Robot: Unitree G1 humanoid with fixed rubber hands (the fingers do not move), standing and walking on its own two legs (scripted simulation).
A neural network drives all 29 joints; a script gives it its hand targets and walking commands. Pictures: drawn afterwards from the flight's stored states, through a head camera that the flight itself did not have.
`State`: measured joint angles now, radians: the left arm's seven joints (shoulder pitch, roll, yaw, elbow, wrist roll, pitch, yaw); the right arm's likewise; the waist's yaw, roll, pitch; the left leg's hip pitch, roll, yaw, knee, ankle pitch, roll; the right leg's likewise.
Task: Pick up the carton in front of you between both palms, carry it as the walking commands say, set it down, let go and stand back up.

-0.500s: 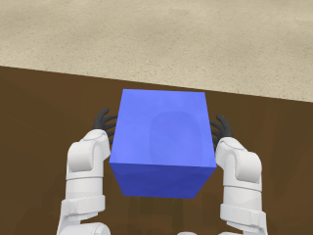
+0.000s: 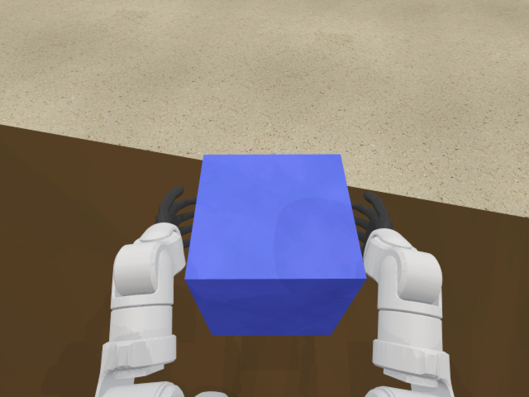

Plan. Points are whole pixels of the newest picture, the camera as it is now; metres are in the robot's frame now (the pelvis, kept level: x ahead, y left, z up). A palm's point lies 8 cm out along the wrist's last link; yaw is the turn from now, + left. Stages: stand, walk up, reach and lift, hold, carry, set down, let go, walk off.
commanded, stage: carry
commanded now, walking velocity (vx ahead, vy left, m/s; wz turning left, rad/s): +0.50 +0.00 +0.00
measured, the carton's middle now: (271, 251) +0.34 +0.01 +0.02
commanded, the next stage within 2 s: none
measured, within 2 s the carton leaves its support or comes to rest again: neither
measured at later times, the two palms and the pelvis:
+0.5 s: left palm (201, 124) +0.64 +0.18 +0.04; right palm (337, 137) +0.62 -0.12 +0.04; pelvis +0.30 +0.04 -0.05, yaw -1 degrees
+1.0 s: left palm (231, 76) +0.92 +0.15 +0.00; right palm (335, 81) +0.93 -0.15 +0.00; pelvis +0.60 +0.00 -0.10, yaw +0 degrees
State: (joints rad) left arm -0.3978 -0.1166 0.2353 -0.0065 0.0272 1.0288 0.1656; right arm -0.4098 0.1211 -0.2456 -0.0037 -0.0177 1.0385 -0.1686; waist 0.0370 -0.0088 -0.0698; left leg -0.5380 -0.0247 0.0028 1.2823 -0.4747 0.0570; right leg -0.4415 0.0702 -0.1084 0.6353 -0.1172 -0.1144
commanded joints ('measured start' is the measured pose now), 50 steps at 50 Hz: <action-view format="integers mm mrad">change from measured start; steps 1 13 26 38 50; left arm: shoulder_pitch -736 -545 -625 -519 -597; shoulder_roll -843 -733 -809 -693 -734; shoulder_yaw -691 -671 -573 -613 -582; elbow -170 -148 -76 -175 -91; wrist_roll -273 -245 -151 -130 -177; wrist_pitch -60 -70 -35 -65 -12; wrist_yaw -63 -53 -30 -14 -19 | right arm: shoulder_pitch -612 -504 -704 -548 -618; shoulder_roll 792 673 822 734 735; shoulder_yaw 589 619 661 690 569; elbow -103 -190 -158 -188 -91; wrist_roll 136 113 231 236 148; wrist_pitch -60 -74 -58 -81 -17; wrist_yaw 22 12 51 47 2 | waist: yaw -7 87 -59 -153 22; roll -41 -78 54 93 -3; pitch -356 -292 -355 -336 -351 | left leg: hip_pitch -142 -112 457 684 -263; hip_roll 66 -10 276 127 22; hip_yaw -25 99 -367 -117 -39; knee -137 -763 -894 -723 84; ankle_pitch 71 624 510 951 -16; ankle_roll -18 18 187 126 3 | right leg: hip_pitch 356 575 -212 -275 494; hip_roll -327 -167 -109 -45 -370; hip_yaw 455 206 144 26 591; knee -238 -81 542 -17 -216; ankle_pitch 206 535 -306 196 117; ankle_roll -125 -39 81 73 -166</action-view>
